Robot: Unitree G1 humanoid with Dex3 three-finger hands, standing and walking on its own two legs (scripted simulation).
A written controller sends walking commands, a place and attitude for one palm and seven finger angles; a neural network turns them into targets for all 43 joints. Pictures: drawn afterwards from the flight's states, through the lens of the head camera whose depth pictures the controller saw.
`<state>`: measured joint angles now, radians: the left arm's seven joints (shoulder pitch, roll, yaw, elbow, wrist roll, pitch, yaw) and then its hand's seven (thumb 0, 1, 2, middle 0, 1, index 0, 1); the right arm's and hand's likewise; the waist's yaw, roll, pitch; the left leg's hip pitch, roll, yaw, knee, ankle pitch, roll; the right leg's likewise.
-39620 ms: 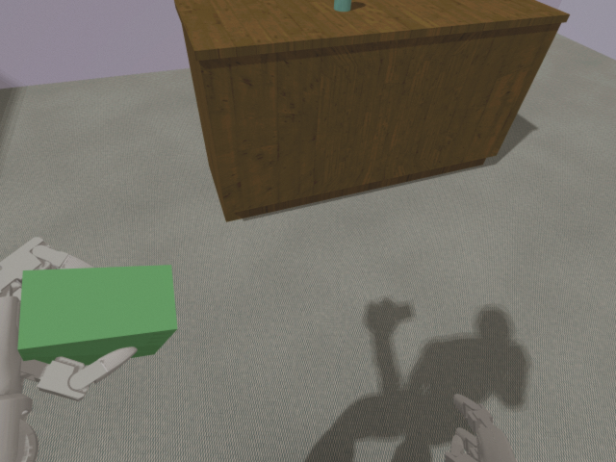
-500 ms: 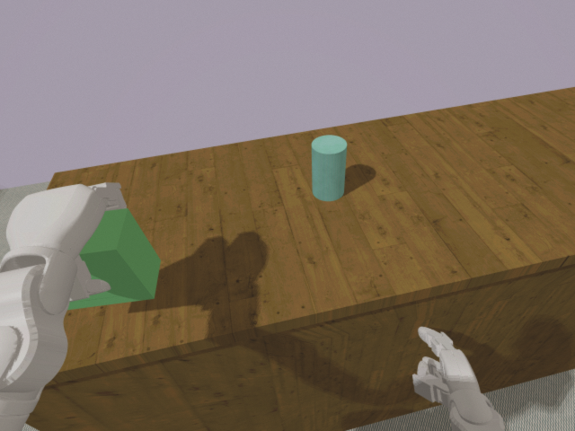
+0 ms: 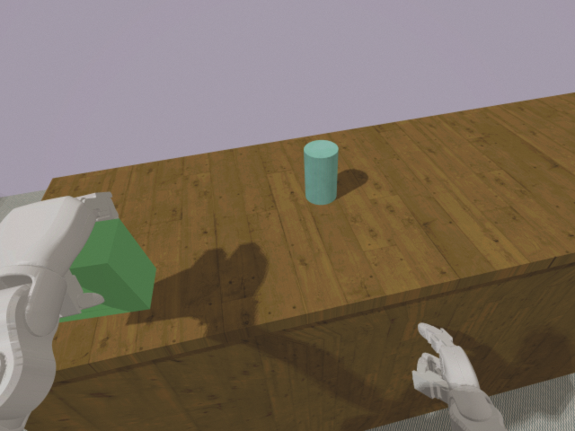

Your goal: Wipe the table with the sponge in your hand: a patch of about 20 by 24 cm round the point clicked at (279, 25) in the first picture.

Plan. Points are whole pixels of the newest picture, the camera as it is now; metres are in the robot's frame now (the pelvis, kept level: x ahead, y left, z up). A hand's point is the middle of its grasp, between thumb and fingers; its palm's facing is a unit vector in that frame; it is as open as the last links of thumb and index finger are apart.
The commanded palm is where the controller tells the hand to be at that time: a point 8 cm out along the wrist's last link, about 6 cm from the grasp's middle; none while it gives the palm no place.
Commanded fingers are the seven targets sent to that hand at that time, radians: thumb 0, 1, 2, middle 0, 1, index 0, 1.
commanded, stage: bring the sponge back beside the body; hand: left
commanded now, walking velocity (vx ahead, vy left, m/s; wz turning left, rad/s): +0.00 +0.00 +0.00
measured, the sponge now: (95, 280) +0.22 +0.30 +0.14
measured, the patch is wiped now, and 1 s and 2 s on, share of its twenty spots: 0.95 0.95 0.95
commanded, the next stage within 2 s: step back with the hand held close in 0.80 s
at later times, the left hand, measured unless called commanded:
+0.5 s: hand (77, 274) +0.19 +0.29 +0.18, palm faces +0.23 -0.14 -0.96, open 9.9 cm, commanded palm +0.15 +0.28 +0.25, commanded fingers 0.00 0.10 1.30 -1.20 -1.60 -1.20 -1.60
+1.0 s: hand (102, 265) +0.21 +0.26 +0.19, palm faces +0.30 -0.58 -0.76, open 9.9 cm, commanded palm +0.15 +0.29 +0.24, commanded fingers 0.00 0.10 1.30 -1.20 -1.60 -1.20 -1.60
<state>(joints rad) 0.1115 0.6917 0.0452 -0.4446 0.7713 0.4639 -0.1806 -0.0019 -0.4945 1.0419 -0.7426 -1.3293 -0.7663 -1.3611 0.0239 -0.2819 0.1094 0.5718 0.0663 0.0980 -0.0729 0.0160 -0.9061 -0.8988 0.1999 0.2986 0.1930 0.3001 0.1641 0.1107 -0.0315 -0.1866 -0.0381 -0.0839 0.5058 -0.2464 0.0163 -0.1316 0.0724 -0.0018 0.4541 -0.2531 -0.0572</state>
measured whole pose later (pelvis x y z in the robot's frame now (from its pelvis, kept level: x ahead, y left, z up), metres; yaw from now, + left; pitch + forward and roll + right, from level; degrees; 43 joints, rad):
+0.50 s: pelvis -0.01 +0.00 +0.00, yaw -1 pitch -5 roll -1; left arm 0.20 0.64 0.06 -0.53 0.73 0.49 -0.13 0.00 -0.50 1.04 -0.74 -1.33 -0.77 -1.36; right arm 0.02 -0.27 0.11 0.56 0.07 0.09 -0.07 0.02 -0.91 -0.90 0.20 0.30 0.20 0.30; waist 0.16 0.11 -0.04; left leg -0.18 -0.03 -0.07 0.52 -0.24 0.02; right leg -0.13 0.08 0.01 0.46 -0.24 -0.05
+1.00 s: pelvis -0.01 +0.01 +0.00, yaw +1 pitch -3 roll -2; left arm 0.20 0.56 0.19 -0.50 0.25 0.32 -0.05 0.00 -0.50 1.04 -0.74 -1.33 -0.77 -1.36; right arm 0.07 -0.26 0.12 0.48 0.06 0.07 -0.07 0.02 -0.91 -0.90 0.20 0.30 0.20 0.30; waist 0.12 0.10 -0.04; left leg -0.25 -0.04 -0.09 0.56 -0.26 0.03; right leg -0.17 0.08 -0.02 0.46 -0.24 -0.05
